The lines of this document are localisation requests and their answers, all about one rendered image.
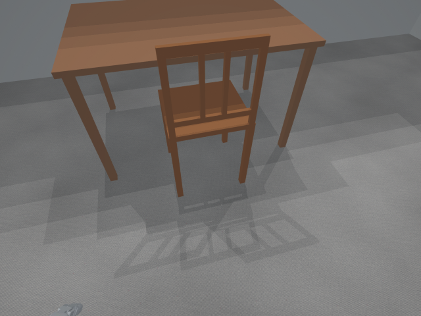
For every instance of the table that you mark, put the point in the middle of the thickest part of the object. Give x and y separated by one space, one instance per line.
114 36

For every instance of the chair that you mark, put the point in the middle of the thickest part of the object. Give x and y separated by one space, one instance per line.
208 109

